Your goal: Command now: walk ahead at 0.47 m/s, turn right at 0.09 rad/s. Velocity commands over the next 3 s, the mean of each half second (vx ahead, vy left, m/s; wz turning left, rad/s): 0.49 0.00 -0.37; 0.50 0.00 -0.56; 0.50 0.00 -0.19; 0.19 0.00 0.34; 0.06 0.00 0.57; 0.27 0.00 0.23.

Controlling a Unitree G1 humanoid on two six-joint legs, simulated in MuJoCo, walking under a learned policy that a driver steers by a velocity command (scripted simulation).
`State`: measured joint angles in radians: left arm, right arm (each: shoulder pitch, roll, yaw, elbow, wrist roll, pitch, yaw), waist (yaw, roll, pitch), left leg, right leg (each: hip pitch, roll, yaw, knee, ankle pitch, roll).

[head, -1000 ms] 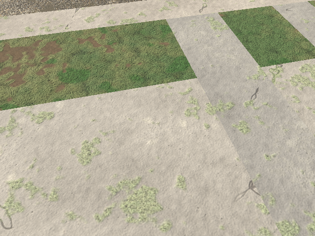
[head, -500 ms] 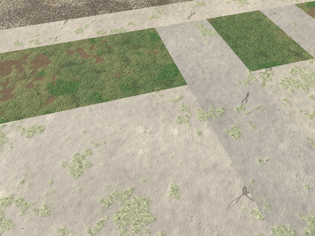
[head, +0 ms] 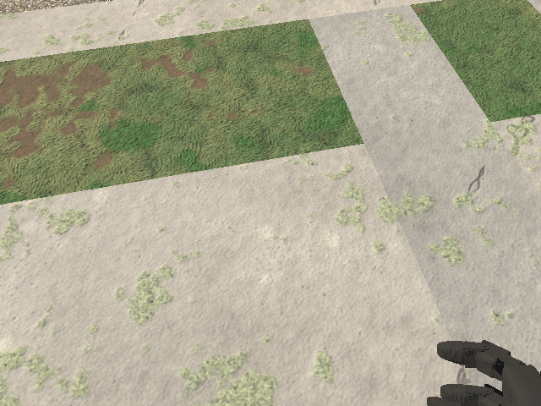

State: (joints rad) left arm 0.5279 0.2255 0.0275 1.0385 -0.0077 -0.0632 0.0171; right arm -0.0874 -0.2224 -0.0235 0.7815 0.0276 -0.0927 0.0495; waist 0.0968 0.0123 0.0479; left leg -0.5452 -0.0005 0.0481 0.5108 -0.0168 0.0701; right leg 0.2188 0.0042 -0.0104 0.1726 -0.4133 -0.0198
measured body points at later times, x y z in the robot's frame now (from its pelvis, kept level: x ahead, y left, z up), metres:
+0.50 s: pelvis +0.28 -0.01 +0.01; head +0.31 -0.03 +0.46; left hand +0.52 +0.18 -0.09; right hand +0.23 -0.28 -0.14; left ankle +0.16 +0.11 -0.72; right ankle +0.43 -0.17 -0.69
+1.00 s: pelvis +0.56 -0.11 +0.02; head +0.58 -0.14 +0.47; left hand +0.75 +0.13 -0.08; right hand +0.65 -0.43 -0.07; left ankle +0.79 -0.06 -0.69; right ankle +0.44 -0.15 -0.72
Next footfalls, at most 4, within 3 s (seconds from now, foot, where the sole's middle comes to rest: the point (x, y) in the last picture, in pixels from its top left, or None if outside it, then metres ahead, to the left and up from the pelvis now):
0.02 left None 0.20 0.11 -0.76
0.56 right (381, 402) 0.47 -0.16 -0.76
1.06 left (352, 272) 0.82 -0.10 -0.76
1.56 right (484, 252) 0.91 -0.46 -0.76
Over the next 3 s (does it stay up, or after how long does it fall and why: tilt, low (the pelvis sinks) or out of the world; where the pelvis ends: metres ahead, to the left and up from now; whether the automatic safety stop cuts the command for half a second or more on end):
stays up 1.09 -0.29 0.01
